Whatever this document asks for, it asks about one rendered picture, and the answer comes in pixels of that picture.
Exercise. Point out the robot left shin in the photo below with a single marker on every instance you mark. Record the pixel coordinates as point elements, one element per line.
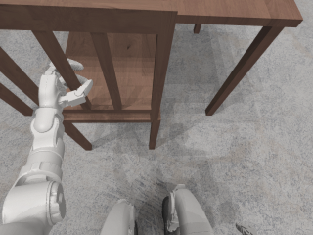
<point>130,232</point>

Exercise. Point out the right robot thigh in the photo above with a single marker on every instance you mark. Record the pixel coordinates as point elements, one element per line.
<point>191,217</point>

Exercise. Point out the chair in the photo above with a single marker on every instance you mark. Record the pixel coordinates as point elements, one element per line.
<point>123,45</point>

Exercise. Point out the robot left upper arm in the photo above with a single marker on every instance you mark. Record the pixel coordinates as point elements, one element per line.
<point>33,209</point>

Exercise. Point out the robot right hand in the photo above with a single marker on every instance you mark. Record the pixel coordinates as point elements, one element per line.
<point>245,230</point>

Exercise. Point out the table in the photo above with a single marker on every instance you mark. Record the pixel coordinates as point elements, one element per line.
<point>273,15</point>

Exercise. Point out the left robot forearm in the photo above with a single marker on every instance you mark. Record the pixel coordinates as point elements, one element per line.
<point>44,162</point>

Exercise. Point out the robot left hand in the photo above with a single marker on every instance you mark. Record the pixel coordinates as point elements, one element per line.
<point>51,87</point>

